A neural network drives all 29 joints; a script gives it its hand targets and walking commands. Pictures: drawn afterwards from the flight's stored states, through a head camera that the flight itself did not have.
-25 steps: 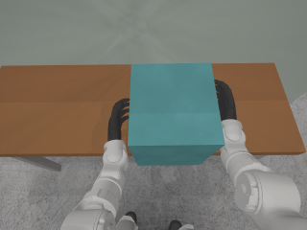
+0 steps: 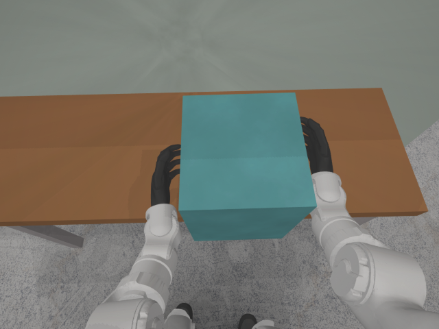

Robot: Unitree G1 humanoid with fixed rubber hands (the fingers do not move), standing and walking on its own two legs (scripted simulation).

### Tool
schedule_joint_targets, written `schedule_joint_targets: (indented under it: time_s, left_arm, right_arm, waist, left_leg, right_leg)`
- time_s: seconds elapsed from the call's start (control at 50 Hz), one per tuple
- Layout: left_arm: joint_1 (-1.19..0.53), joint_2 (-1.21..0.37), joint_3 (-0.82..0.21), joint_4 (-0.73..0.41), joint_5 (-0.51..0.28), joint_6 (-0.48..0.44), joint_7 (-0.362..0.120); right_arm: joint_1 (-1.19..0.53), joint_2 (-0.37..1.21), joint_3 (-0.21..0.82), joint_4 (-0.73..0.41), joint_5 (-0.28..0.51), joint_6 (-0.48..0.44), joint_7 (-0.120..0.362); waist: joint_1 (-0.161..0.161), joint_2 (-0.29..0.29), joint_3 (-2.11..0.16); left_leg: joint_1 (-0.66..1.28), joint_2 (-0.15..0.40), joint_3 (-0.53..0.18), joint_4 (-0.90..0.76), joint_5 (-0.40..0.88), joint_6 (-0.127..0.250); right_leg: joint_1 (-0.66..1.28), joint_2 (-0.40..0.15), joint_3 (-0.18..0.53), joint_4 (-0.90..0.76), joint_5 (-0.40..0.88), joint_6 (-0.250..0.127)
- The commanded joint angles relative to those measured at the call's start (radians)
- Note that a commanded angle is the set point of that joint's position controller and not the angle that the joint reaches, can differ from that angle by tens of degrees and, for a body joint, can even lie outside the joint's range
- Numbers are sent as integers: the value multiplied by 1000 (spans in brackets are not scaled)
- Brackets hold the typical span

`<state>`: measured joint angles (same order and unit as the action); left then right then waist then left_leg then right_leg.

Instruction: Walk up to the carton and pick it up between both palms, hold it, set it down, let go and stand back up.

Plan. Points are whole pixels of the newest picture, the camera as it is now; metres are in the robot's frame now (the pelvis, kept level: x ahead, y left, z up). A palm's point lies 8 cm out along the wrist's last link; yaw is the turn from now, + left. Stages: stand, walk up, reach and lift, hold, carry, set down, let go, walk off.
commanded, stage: reach and lift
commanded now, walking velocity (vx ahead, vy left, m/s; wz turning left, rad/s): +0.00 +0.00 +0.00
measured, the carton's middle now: (238, 176) +0.42 +0.00 -0.06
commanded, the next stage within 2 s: none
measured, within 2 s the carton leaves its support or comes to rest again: leaves its support in 0.86 s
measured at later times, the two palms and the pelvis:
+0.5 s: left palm (162, 192) +0.36 +0.14 -0.03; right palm (318, 162) +0.43 -0.14 -0.01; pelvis +0.00 +0.00 +0.00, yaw +0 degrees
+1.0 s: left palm (157, 192) +0.36 +0.15 -0.02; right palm (317, 158) +0.42 -0.13 +0.01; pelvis +0.00 +0.00 +0.00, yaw +0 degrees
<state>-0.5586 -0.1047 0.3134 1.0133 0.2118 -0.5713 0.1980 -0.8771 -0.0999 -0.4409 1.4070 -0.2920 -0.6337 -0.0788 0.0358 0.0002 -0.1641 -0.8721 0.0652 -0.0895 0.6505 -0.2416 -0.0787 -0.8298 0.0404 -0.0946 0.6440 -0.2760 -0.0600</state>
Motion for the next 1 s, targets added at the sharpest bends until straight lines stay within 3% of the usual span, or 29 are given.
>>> schedule_joint_targets:
  time_s: [0.0,0.4,0.74,0.98]
  left_arm:
    - [-504,-463,-158,-26,151,-58,-128]
    - [-510,-512,-209,-41,108,-54,-120]
    - [-562,-605,-310,-102,60,-91,-124]
    - [-619,-631,-373,-156,27,-72,-122]
  right_arm:
    - [-235,656,221,-37,-187,9,136]
    - [-236,685,292,-41,-139,7,131]
    - [-277,709,403,-90,-116,-68,111]
    - [-311,691,463,-129,-68,-60,97]
  waist:
    - [-6,-43,-668]
    - [-3,-36,-722]
    - [-22,-18,-875]
    - [-30,-8,-880]
  left_leg:
    - [114,-76,188,-80,233,43]
    - [137,-78,174,-44,284,41]
    - [198,-81,147,-36,397,30]
    - [314,-79,130,-32,444,22]
  right_leg:
    - [663,-49,80,-18,627,101]
    - [649,-32,81,-2,660,102]
    - [706,-17,64,18,873,105]
    - [690,8,55,2,853,97]
